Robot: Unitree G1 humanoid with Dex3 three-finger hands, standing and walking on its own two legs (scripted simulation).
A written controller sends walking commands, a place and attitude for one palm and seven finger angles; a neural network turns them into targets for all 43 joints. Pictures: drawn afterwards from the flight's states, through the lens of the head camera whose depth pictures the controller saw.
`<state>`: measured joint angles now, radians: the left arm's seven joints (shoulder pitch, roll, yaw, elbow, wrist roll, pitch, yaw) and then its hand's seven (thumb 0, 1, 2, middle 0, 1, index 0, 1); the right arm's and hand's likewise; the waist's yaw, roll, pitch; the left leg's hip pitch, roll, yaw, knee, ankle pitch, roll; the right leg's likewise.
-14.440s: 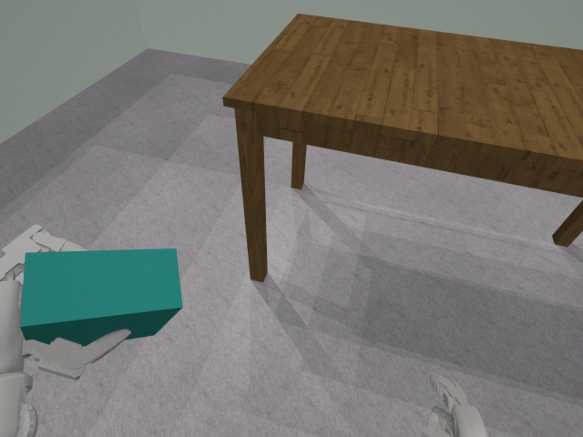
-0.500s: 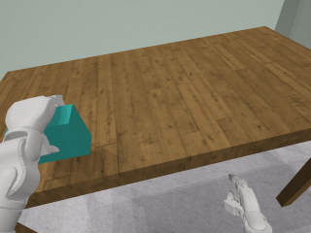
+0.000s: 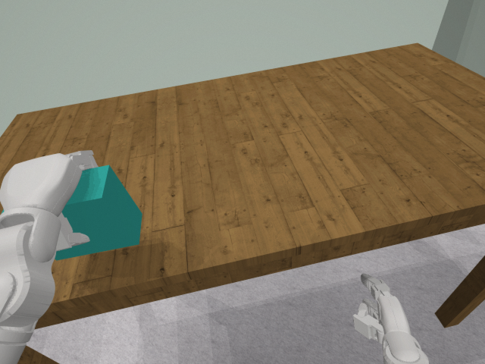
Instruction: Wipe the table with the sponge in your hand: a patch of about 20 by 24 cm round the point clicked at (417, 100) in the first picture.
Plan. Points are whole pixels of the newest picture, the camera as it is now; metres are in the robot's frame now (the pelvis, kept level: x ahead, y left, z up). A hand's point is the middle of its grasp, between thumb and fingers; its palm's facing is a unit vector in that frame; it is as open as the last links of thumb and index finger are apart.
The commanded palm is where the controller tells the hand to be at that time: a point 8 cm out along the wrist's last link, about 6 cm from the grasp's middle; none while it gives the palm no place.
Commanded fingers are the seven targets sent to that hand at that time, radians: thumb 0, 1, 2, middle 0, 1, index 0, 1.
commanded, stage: lower the sponge onto the table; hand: left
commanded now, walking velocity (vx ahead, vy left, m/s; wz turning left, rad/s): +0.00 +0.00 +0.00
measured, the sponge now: (88, 222) +0.25 +0.30 +0.14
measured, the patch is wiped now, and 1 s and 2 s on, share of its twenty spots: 0.00 0.00 0.30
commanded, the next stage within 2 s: wipe forward along the first lane in 1.42 s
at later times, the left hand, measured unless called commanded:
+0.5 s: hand (70, 214) +0.24 +0.31 +0.17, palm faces +0.11 -0.04 -0.99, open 10.2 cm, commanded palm +0.19 +0.29 +0.24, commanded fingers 0.00 0.10 1.30 -1.20 -1.60 -1.20 -1.60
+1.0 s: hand (84, 231) +0.23 +0.29 +0.15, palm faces +0.07 -0.05 -1.00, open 10.2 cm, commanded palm +0.19 +0.29 +0.22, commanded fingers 0.00 0.10 1.30 -1.20 -1.60 -1.20 -1.60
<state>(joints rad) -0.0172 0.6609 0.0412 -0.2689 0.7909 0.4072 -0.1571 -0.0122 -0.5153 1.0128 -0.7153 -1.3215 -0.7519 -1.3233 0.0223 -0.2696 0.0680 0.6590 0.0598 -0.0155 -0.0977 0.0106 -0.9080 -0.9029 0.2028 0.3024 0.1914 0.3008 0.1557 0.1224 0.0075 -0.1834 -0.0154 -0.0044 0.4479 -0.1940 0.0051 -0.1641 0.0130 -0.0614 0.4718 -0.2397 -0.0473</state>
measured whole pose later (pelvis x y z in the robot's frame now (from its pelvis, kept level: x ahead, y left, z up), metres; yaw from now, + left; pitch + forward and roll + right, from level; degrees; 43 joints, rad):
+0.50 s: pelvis -0.01 +0.00 +0.00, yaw +0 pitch -5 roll +0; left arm -0.03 0.64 0.01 -0.22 0.82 0.42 -0.17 -0.01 -0.52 1.01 -0.72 -1.32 -0.75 -1.32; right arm 0.01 -0.26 0.08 0.65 0.06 -0.02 -0.10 0.01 -0.91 -0.90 0.20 0.30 0.20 0.30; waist 0.15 0.12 0.01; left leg -0.19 -0.01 -0.01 0.45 -0.18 0.01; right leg -0.17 0.01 -0.06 0.47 -0.23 -0.05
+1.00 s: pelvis -0.01 +0.00 +0.00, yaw +0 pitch -5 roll +0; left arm 0.05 0.60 -0.02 -0.23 0.84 0.35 -0.13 -0.01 -0.52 1.01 -0.72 -1.32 -0.76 -1.32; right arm 0.04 -0.27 0.07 0.66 0.05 -0.04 -0.10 0.01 -0.91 -0.90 0.20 0.30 0.20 0.30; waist 0.16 0.12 0.01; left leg -0.18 -0.01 -0.01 0.45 -0.19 0.00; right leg -0.15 0.02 -0.07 0.47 -0.23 -0.05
